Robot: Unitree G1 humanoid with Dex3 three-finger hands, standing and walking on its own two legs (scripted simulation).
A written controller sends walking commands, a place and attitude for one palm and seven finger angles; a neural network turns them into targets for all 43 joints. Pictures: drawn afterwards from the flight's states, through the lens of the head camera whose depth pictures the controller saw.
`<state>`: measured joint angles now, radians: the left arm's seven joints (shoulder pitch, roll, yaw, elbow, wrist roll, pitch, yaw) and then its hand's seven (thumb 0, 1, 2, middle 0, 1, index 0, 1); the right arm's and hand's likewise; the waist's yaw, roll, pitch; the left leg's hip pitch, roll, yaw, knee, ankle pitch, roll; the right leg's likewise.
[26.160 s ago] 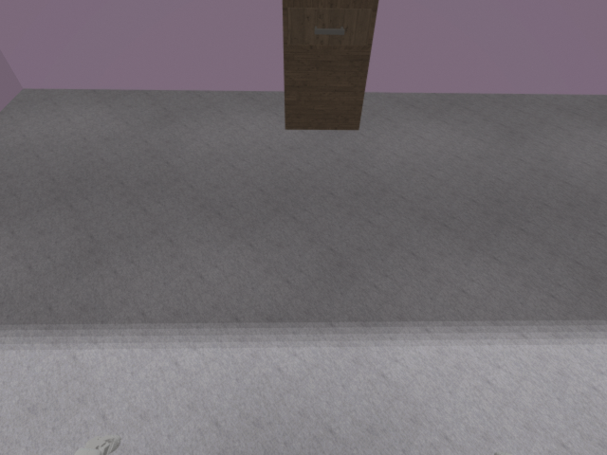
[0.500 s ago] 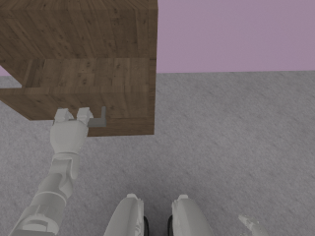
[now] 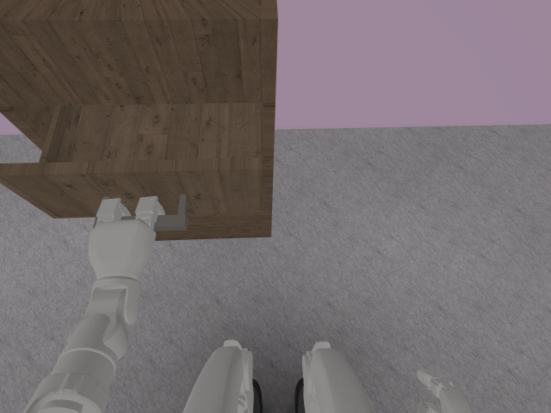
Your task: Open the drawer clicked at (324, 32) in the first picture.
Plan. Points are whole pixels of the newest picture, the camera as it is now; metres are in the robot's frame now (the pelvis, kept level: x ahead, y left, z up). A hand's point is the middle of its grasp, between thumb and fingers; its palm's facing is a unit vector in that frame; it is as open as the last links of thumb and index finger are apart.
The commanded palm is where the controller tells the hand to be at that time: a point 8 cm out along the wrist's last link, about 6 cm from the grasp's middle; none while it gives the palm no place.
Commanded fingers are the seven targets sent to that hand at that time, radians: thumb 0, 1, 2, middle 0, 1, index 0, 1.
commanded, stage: pull the drawer open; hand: left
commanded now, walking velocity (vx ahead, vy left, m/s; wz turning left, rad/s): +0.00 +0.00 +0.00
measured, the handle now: (143, 212) +0.41 +0.23 -0.07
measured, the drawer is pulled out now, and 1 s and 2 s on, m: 0.12 0.16 0.20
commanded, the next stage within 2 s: none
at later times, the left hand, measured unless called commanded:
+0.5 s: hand (137, 264) +0.33 +0.23 -0.09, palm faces -0.05 -0.06 -1.00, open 5.8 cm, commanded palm +0.30 +0.23 -0.04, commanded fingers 0.00 0.90 0.90 -0.40 -1.35 -0.40 -1.35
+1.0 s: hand (135, 276) +0.31 +0.23 -0.09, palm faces -0.04 -0.06 -1.00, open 5.9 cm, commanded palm +0.28 +0.23 -0.04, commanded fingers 0.00 0.90 0.90 -0.40 -1.35 -0.40 -1.35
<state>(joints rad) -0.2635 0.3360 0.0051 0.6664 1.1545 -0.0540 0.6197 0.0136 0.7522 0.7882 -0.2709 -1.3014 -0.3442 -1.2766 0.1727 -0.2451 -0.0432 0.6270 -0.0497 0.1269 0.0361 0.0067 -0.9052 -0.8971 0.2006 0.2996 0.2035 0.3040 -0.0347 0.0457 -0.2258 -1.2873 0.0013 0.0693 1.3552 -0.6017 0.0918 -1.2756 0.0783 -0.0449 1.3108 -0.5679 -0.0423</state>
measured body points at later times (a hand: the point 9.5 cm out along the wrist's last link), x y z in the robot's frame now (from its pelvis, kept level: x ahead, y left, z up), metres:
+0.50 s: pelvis +0.00 +0.00 +0.00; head +0.14 +0.00 +0.43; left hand +0.33 +0.23 -0.03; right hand +0.14 -0.26 -0.13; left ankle +0.01 +0.07 -0.60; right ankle +0.02 -0.10 -0.60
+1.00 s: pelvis +0.00 +0.00 +0.00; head +0.14 +0.00 +0.43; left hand +0.31 +0.23 -0.03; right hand +0.15 -0.25 -0.13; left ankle +0.01 +0.07 -0.60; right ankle +0.02 -0.10 -0.60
